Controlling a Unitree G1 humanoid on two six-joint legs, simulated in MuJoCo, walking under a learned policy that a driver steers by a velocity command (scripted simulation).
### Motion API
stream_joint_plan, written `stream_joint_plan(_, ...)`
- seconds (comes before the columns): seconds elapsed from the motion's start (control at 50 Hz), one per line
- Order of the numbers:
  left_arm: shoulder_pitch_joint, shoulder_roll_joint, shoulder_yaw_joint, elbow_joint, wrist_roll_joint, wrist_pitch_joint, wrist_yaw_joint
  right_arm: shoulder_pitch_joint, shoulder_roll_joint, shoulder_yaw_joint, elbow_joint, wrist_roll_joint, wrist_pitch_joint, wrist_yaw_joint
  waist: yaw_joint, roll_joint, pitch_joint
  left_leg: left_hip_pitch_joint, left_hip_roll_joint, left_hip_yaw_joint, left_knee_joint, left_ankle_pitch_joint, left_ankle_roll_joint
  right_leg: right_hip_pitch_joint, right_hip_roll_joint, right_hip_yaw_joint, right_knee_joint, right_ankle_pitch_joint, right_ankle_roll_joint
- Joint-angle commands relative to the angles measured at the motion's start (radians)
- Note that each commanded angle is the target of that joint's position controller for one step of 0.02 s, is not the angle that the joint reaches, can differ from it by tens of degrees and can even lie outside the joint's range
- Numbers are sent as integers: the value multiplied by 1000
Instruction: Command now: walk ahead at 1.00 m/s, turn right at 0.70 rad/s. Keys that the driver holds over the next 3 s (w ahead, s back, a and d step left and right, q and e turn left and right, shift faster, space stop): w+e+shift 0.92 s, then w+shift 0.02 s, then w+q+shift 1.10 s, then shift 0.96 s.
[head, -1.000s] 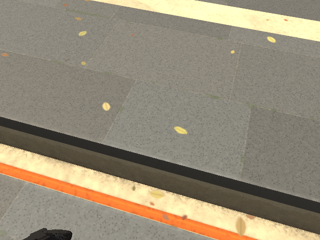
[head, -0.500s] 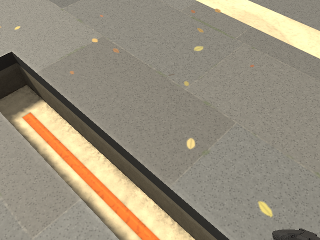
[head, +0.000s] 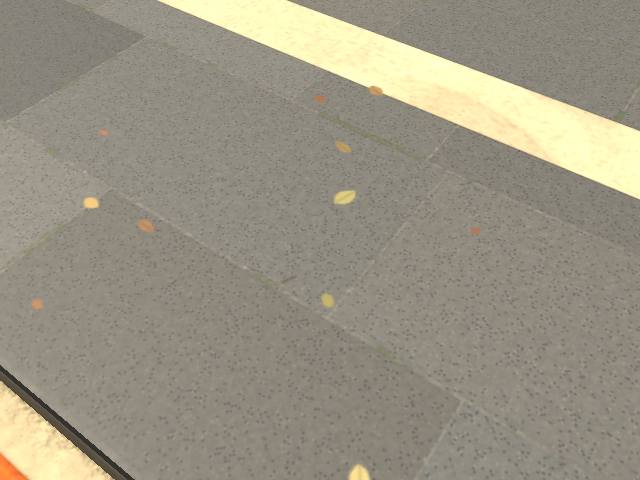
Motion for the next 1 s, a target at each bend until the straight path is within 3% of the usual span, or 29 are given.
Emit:
stream_joint_plan(0.02, 115, 152, 47, -3, 12, -11, 28, 90, -160, -11, -47, 7, 28, -19, 149, 17, -42, -464, 270, -4, 476, 2074, -57, 592, 171, -136, 120, -340, -164)
stream_joint_plan(0.04, 355, 195, 79, 49, 16, -1, 32, -18, -214, -16, -100, 49, 20, -19, 303, 6, -157, -775, 245, -14, 857, 1968, -103, 947, 127, 1, 108, -363, -257)
stream_joint_plan(0.06, 489, 246, 103, 113, 25, 4, 45, -251, -208, -23, -182, 72, -10, -2, 405, -119, -179, -1188, 40, -49, 1396, 814, -138, 1207, -93, 332, -69, -193, -406)
stream_joint_plan(0.08, 441, 310, 116, 99, 7, 2, 73, -290, -131, 6, -252, 67, -46, 1, 312, -147, -281, -1268, -7, -207, 1422, 262, -134, 1241, -191, 661, -108, 2, -404)
stream_joint_plan(0.1, 450, 305, 115, 93, 12, -16, 93, -293, -123, 9, -277, 66, -59, 17, 281, 46, -244, -1263, 60, -330, 1317, 279, -123, 1163, -230, 752, -176, 42, -385)
stream_joint_plan(0.14, 316, 207, 85, 107, 17, -43, 111, -275, -125, 7, -306, 20, -61, 49, 163, 110, -95, -1134, 166, -429, 1015, 302, -62, 835, -231, 728, -264, -2, -243)
stream_joint_plan(0.18, 212, 160, 60, 117, 16, -59, 134, -371, -75, 14, -365, -5, -8, 57, 96, -55, 47, -1136, 177, -409, 871, 83, -55, 595, -172, 607, -311, -162, -164)
stream_joint_plan(0.2, 234, 168, 57, 96, 37, -73, 133, -387, -54, 22, -410, -25, 3, 59, 110, -102, 31, -1195, 154, -376, 927, 13, -24, 570, -156, 588, -313, -225, -178)
stream_joint_plan(0.24, 56, 252, 80, -9, 55, -64, 119, -387, -24, 62, -488, -6, 8, 75, -10, -120, 58, -1002, 169, -265, 624, 83, -25, 200, -88, 470, -479, -455, -195)
stream_joint_plan(0.28, 20, 207, 78, -58, 27, -89, 78, -177, -1, 52, -385, 68, -2, 105, -64, -95, -76, -192, 100, -118, 492, 600, -82, -210, -24, 353, -542, -458, -169)
stream_joint_plan(0.34, -153, 288, 105, -119, 46, -105, 32, 383, -212, -65, -192, 32, 10, 40, -417, 79, -298, 106, 110, -141, 423, 434, -110, -12, 100, 184, 276, -75, -18)
stream_joint_plan(0.36, -186, 111, 58, -150, 52, -101, 36, 405, -216, -59, -157, -17, 10, 13, -365, 221, -194, 1, 226, -297, 353, 299, -148, -98, 120, 199, 681, -459, 5)
stream_joint_plan(0.38, -91, -34, 6, -193, 19, -94, 51, 285, -188, -31, -200, -41, 4, 8, -208, 296, -96, -173, 434, -728, 188, 278, -172, -218, 122, 241, 990, -481, -3)
stream_joint_plan(0.4, 196, -28, 5, -188, -36, -83, 47, 18, -235, -44, -269, -38, -1, 8, 37, 346, -205, -237, 574, -1197, -77, -74, -54, -234, 68, 210, 1049, -335, 9)
stream_joint_plan(0.42, 216, -13, -5, -170, -4, -62, 52, -116, -203, -47, -284, -30, -7, 27, 74, 189, -107, -348, 552, -1090, -45, -182, 55, -209, -34, 138, 1049, -274, 25)
stream_joint_plan(0.46, 63, 26, 1, -203, 32, -24, 20, -196, -85, -26, -229, -10, -28, 35, 61, 111, 91, -611, 431, -814, -73, -222, 58, -181, -88, 150, 921, -256, 39)
stream_joint_plan(0.52, -128, 33, 2, -295, 11, 1, -9, -44, 34, 4, -106, 15, -58, 29, 10, 65, 147, -554, 317, -385, -44, 356, -18, -169, -82, 160, 677, -163, 27)
stream_joint_plan(0.56, -166, 34, -8, -340, 19, 2, -17, -40, -11, -11, -101, 25, -73, 20, 41, 83, 93, -489, 291, -259, -101, 533, -24, -107, -55, 103, 505, -74, 19)
stream_joint_plan(0.6, -223, 40, -17, -353, 9, 5, -26, -27, -22, -11, -86, 13, -70, 15, 39, -10, 95, -451, 246, -123, -166, 609, -22, -14, -16, -14, 291, -60, 6)
stream_joint_plan(0.66, -213, 52, -26, -350, 35, 6, -37, 39, -94, -25, -78, 14, -49, 5, 68, 9, 69, -417, 266, 7, -30, 1369, -52, 242, 75, -171, 69, -66, -39)
stream_joint_plan(0.72, 268, 162, 23, -208, 33, 11, -11, -51, -186, -51, -131, 15, -12, -17, 311, 90, -162, -499, 304, -18, 561, 1710, -68, 744, 117, -86, 2, -86, -115)
stream_joint_plan(0.74, 389, 202, 51, -154, 22, 4, 13, -110, -179, -56, -153, 13, -2, -5, 367, 8, -194, -716, 214, -19, 957, 1138, -56, 976, 55, 37, -106, -69, -173)
stream_joint_plan(0.76, 285, 277, 70, -160, 5, 11, 55, -126, -60, -32, -217, -18, -7, 13, 229, -199, -162, -1060, 69, -45, 1316, 133, -54, 1097, -93, 273, 0, 44, -188)
stream_joint_plan(0.78, 260, 347, 80, -215, 23, 22, 68, -81, -78, -30, -328, 13, -13, 13, 175, -206, -352, -1279, 57, -235, 1507, 103, -81, 1293, -256, 684, -151, 51, -381)
stream_joint_plan(0.8, 284, 310, 82, -218, 16, 27, 88, -157, -114, -22, -354, 12, -32, 19, 205, -108, -298, -1366, 90, -301, 1451, 189, -85, 1223, -278, 803, -326, -148, -384)
stream_joint_plan(0.84, 213, 241, 62, -188, 6, 1, 101, -207, -125, -18, -347, -13, -26, 22, 98, 48, -42, -1288, 154, -301, 1227, 198, -90, 881, -199, 672, -413, -107, -308)
stream_joint_plan(0.9, 172, 205, 41, -176, 0, -40, 101, -204, -106, -11, -361, -51, 36, 36, -9, 93, 83, -1113, 215, -310, 984, 60, -128, 491, -127, 543, -452, -21, -261)
stream_joint_plan(0.96, 103, 200, 41, -169, 1, -68, 89, -346, -15, 28, -429, -16, 36, 66, -7, 16, 102, -766, 203, -239, 561, 466, -114, 180, -3, 368, -516, -54, -176)
stream_joint_plan(1.0, 187, 199, 42, -128, -13, -84, 70, -344, -11, 29, -392, 8, 33, 81, 47, -33, 47, -629, 180, -213, 452, 755, -71, 262, -27, 344, -559, -1, -136)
